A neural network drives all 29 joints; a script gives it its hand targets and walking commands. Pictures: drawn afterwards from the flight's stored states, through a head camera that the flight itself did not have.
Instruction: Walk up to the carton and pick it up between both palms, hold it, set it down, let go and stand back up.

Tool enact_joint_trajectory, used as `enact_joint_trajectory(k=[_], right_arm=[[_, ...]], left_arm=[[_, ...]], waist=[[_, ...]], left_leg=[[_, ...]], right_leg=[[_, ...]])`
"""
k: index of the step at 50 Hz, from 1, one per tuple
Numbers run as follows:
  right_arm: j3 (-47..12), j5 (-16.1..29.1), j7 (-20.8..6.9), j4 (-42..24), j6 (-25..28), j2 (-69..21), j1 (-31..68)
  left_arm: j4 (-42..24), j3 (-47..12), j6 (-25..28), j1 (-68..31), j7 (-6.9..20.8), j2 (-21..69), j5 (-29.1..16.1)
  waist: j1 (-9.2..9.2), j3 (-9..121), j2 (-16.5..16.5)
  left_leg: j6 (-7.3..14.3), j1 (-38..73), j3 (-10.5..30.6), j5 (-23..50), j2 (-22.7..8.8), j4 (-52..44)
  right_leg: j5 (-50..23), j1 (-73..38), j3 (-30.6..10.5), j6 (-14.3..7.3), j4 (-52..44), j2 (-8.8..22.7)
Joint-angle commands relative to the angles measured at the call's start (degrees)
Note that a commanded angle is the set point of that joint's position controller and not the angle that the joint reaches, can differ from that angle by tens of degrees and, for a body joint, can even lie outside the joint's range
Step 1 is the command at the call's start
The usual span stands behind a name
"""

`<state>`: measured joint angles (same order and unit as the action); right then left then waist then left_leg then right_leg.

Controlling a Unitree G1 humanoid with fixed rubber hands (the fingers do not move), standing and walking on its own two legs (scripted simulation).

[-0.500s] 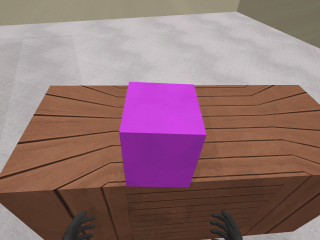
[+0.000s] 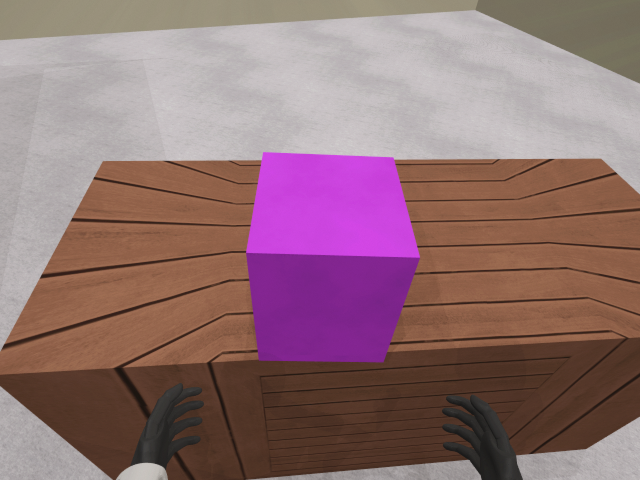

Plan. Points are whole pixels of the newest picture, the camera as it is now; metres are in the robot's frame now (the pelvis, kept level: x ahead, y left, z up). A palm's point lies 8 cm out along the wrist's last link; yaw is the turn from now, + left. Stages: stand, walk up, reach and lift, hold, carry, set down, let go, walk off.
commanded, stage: reach and lift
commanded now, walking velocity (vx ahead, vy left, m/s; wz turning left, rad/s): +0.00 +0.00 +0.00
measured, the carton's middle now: (325, 260) +0.44 +0.02 +0.03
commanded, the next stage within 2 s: none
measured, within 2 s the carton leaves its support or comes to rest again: neither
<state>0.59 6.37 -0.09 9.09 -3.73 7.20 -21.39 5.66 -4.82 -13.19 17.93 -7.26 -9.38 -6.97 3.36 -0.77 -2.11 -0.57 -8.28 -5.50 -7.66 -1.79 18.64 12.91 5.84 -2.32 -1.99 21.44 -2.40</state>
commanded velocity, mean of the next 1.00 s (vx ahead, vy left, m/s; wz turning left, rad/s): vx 0.00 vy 0.00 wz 0.00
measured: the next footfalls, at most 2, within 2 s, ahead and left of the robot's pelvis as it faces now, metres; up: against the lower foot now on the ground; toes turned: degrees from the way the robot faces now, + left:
none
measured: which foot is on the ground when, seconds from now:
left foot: down 0.00-1.00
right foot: down 0.00-1.00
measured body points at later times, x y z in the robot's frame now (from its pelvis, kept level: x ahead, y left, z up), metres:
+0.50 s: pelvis +0.04 -0.01 +0.00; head +0.02 +0.00 +0.45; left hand +0.25 +0.20 +0.01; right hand +0.26 -0.20 +0.02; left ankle +0.03 +0.12 -0.75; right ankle -0.01 -0.10 -0.75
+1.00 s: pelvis +0.03 -0.02 +0.00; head +0.01 +0.00 +0.45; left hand +0.31 +0.20 +0.08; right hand +0.33 -0.19 +0.08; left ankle +0.03 +0.12 -0.75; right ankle -0.01 -0.10 -0.75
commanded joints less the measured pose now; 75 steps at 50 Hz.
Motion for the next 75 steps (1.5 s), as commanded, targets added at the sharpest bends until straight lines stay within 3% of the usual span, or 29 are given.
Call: enact_joint_trajectory(k=[1,7,14,24,27,31,37,41,45,50,57,61,67,71,75], right_arm=[[2.4,0.62,-0.03,-8.44,2.37,5.92,5.25],[2.35,1.82,0.59,-8.99,4.45,7.83,5.91],[1.09,4.18,1.22,-9.5,9.08,9.85,6.72],[-1.36,7.44,1.76,-6.29,16.09,11.66,10.01],[-2.34,7.72,2.06,-4.21,16.59,11.76,12.73],[-3.24,8.97,2.93,-4.84,13.75,12.17,17.9],[-3.92,12.29,6.23,-12.04,6.6,14.15,22.1],[-4.1,14.01,8.22,-11.45,1.17,14.1,26.4],[-3.74,15.18,9.29,-11.62,-2.68,14.41,32.14],[-2.39,14.61,9.39,-10.78,-6.28,14.49,40.57],[0.06,11.98,8.59,-6.26,-9.72,13.87,55.54],[0.68,11.79,8.77,-2.64,-11.01,14.68,63.81],[0.34,12.83,9.92,3.5,-12.6,16.02,72.19],[-0.13,13.9,10.58,7.52,-13.54,16.77,76.46],[0.28,14.46,10.54,10.65,-14.27,17.73,81.23]], left_arm=[[-9.64,0.7,3.18,-7.37,-0.83,-3.24,-0.81],[-9.35,0.84,5.92,-7.25,-0.6,-2.82,-0.83],[-8.11,1.27,12.57,-7.95,0.06,-2.43,0.03],[-3.44,1.71,23.19,-10.77,0.82,-2.4,0.31],[-1.11,2.25,24.06,-12.4,1.11,-2.27,0.19],[-4.3,3.14,19.03,-15.87,1.54,-2.83,-0.38],[-16.73,6.85,4.42,-19.34,3.06,-4.03,0.3],[-17.46,8.76,-3.61,-22.27,4.89,-3.22,-0.14],[-18.4,9.96,-8.36,-27.13,5.48,-3.57,-0.71],[-17.02,10.96,-11.15,-35.38,5.04,-4.9,-1.33],[-11.44,11.57,-13.26,-49.55,2.63,-6.92,-3.13],[-8.02,12.08,-14.18,-56.9,1.68,-8.62,-3.81],[-3.19,13.75,-15.02,-64.16,2.06,-10.7,-3.01],[-0.33,14.45,-15.27,-67.99,2.84,-11.39,-2.36],[1.98,13.86,-15.19,-72.56,2.96,-12.06,-2.7]], waist=[[-0.46,-0.21,1.96],[-0.36,2.12,1.38],[-0.39,3.71,0.94],[-1.51,4.6,0.65],[-1.8,4.5,-0.33],[-1.97,5.3,-1.48],[-2.78,7.99,-0.69],[-3.35,7.61,0.78],[-3.81,7.23,1.58],[-3.98,6.68,1.7],[-2.97,9.65,0.97],[-2.71,15.57,0.85],[-2.93,23.56,0.42],[-3.66,25.98,0.62],[-4.67,27.1,1.57]], left_leg=[[-1.55,12.35,1.69,-3.67,-0.75,-2.24],[-1.38,12.97,2.4,4.02,-0.66,-1.67],[-1.64,14.59,2.93,12.48,0.27,-0.18],[-1.57,13.5,3.35,16.29,1.81,0.62],[-1.14,12.08,3.53,14.99,2.17,-0.16],[-0.37,10.77,3.8,13.97,2.29,-1.9],[-0.37,12.94,4.3,19.5,2.63,-2.39],[-0.91,14.98,4.97,19.35,2.35,-3.36],[-1.49,16.5,5.27,17.22,2.01,-3.94],[-1.54,17.15,4.92,10.37,1.28,-4.11],[0.5,13.38,3.92,0.21,0.52,-4.13],[1.91,11.97,3.75,1.57,0.97,-3.03],[3.46,10.88,4.38,7.9,1.94,-1.63],[3.47,10.85,4.85,10.62,2.38,-1.27],[2.92,12.05,5.18,11.13,2.24,-0.49]], right_leg=[[4.56,17.82,0.11,2.7,-10.01,2.82],[-3.54,13.15,0.33,2.93,-9.41,2.11],[-13.36,8.59,0.2,2.97,-8.77,1.67],[-26.04,3.26,-0.91,4.08,-6.76,2.2],[-29.17,1.46,-1.44,4.79,-6.37,2.73],[-33.62,-0.88,-1.8,5.84,-6.12,3.22],[-44.03,-4.14,-1.21,7.29,-4.53,3.08],[-42.75,-3.59,-1.0,7.1,-5.67,3.22],[-39.02,-2.18,-0.4,6.74,-6.59,2.67],[-28.82,2.21,0.33,6.12,-7.89,1.85],[-15.19,5.95,0.61,6.2,-7.71,1.65],[-17.37,4.28,0.16,6.64,-6.05,1.65],[-27.34,-0.41,-0.73,7.47,-3.82,1.81],[-31.43,-1.63,-0.52,7.64,-3.32,1.71],[-29.99,0.76,0.44,6.9,-3.65,1.19]])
